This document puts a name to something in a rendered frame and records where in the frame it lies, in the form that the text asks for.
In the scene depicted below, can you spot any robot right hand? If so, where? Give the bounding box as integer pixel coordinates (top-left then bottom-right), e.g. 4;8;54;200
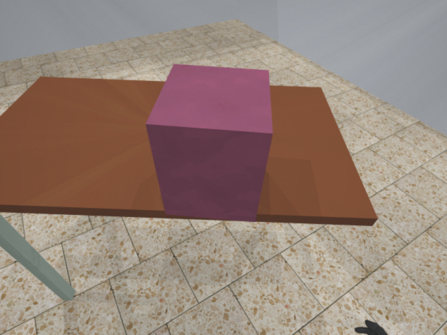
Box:
355;320;388;335

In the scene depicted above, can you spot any table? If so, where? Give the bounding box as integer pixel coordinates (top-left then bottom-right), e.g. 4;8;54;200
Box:
0;77;378;300

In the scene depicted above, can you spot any carton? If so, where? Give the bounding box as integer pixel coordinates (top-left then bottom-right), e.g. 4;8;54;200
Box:
145;64;273;222

